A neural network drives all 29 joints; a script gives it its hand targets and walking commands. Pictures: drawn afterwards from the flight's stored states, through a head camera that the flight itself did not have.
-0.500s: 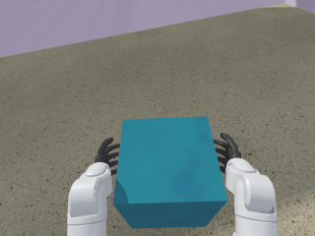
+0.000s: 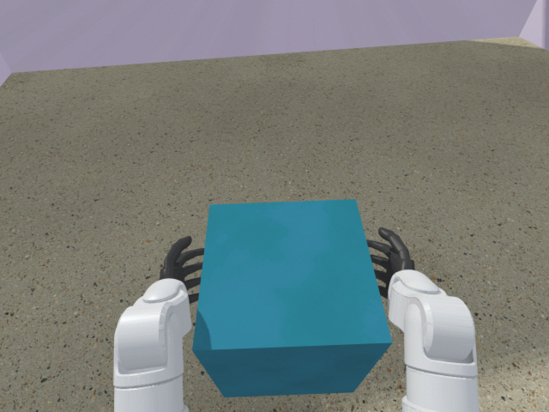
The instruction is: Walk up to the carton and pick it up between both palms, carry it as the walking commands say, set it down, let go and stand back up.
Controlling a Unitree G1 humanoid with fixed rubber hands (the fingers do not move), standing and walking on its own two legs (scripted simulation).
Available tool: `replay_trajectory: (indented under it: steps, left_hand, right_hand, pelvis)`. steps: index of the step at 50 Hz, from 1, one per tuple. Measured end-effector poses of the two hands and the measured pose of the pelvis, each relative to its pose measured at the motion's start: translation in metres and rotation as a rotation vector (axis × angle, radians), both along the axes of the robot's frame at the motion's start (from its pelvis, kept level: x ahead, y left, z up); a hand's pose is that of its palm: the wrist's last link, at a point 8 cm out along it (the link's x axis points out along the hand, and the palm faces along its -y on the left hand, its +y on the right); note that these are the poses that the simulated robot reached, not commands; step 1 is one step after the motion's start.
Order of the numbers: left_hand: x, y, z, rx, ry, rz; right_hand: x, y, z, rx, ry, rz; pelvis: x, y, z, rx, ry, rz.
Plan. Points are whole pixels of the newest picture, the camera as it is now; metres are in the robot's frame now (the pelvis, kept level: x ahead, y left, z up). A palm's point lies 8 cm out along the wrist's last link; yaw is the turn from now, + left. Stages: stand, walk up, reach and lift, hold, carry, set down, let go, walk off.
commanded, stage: carry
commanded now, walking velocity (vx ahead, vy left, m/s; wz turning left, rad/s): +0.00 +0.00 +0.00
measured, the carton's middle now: (286, 304) +0.28 +0.01 +0.01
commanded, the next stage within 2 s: hold in 1.86 s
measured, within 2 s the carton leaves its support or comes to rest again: neither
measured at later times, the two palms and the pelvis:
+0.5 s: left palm (203, 277) +0.28 +0.12 +0.08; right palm (422, 281) +0.27 -0.18 +0.08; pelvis +0.01 -0.02 +0.00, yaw -1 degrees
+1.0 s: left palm (207, 271) +0.29 +0.12 +0.08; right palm (419, 274) +0.29 -0.18 +0.08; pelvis +0.02 -0.02 +0.00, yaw -1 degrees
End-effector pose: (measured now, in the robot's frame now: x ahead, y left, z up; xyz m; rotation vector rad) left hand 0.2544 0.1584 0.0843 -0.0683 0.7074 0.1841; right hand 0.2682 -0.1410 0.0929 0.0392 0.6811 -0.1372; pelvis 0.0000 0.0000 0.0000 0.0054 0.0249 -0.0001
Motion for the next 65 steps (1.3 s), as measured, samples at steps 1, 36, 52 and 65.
replay_trajectory:
  steps: [1,36,52,65]
  left_hand:
    - [0.001,0.001,0.004,0.005,-0.014,0.003]
    - [0.029,-0.038,0.001,0.037,0.006,-0.055]
    - [0.037,-0.036,-0.006,0.032,0.019,-0.064]
    - [0.041,-0.033,-0.005,0.029,0.008,-0.061]
  right_hand:
    - [0.001,0.001,0.002,0.006,-0.014,0.001]
    - [0.014,-0.039,-0.007,0.029,0.005,-0.051]
    - [0.02,-0.037,-0.013,0.019,0.019,-0.056]
    - [0.025,-0.034,-0.01,0.014,0.007,-0.052]
  pelvis:
    - [0.0,0.001,0.0,0.001,0.001,0.001]
    - [0.018,-0.024,-0.001,-0.001,0.025,-0.023]
    - [0.024,-0.02,-0.002,-0.003,0.032,-0.026]
    - [0.029,-0.018,-0.002,-0.003,0.032,-0.025]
